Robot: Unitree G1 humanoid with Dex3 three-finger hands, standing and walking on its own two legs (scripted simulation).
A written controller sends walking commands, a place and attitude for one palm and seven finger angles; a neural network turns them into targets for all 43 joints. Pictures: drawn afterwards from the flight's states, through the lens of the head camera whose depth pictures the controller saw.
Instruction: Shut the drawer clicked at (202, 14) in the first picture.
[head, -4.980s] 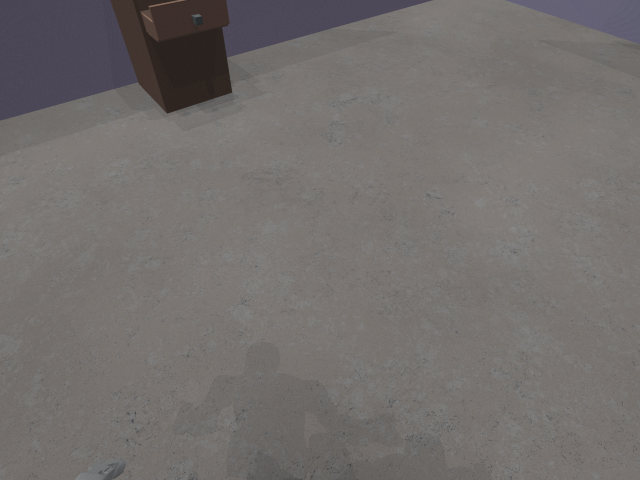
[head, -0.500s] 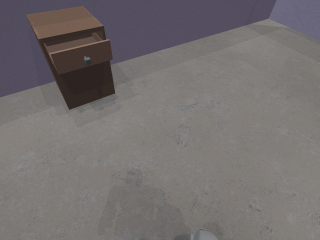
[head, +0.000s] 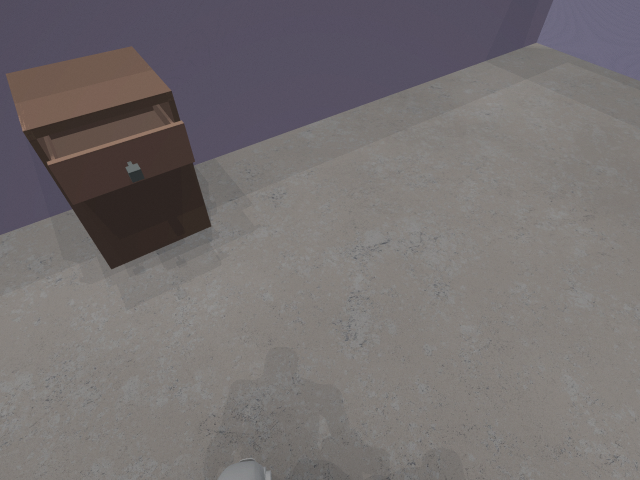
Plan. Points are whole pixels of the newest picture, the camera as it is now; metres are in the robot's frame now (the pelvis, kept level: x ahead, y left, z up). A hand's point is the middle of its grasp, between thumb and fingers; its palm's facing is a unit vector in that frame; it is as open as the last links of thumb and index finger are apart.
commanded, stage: walk to a spot facing it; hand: left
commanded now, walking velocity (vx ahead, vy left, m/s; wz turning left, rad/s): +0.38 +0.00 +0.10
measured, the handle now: (133, 169) +0.98 +0.61 -0.24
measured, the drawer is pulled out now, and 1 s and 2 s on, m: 0.15 0.15 0.15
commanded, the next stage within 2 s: turn to face it in 0.78 s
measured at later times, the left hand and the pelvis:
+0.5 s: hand (178, 411) +0.26 +0.24 -0.17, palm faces +0.04 -0.98 -0.17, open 7.3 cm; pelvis +0.21 +0.06 +0.00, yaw -2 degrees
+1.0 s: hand (246, 294) +0.48 +0.17 -0.16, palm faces +0.00 -0.97 -0.23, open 7.1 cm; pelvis +0.41 -0.02 +0.00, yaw -1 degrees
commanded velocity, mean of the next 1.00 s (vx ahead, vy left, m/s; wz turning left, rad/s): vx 0.29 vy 0.00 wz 0.05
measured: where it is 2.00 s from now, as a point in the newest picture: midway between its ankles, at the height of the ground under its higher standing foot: (333, 407)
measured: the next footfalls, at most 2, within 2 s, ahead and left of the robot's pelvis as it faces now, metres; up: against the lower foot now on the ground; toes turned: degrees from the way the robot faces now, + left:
left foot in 0.18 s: +0.22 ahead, +0.15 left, +0.00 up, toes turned +11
right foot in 0.72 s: +0.46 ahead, -0.10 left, +0.00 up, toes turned -13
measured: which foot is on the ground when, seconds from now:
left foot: up 0.00-0.16, down 0.18-0.72, up 0.74-1.00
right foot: down 0.00-0.18, up 0.20-0.70, down 0.72-1.00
